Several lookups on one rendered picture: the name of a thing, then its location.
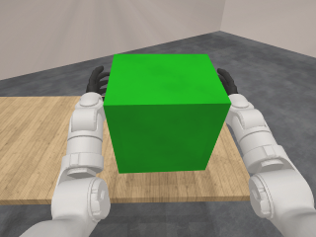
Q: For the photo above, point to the robot left hand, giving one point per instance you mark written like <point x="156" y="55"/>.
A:
<point x="95" y="84"/>

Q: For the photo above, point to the robot right upper arm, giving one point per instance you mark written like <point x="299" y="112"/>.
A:
<point x="283" y="198"/>

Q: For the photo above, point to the carton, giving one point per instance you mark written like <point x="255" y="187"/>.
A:
<point x="164" y="111"/>

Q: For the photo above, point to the robot right forearm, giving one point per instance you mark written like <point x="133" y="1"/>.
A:
<point x="260" y="150"/>

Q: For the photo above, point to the robot left forearm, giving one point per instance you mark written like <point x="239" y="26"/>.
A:
<point x="83" y="157"/>

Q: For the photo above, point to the robot right hand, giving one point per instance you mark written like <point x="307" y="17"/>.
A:
<point x="227" y="82"/>

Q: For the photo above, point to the robot left upper arm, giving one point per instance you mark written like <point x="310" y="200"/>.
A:
<point x="77" y="207"/>

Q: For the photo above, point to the table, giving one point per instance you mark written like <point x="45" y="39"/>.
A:
<point x="33" y="140"/>

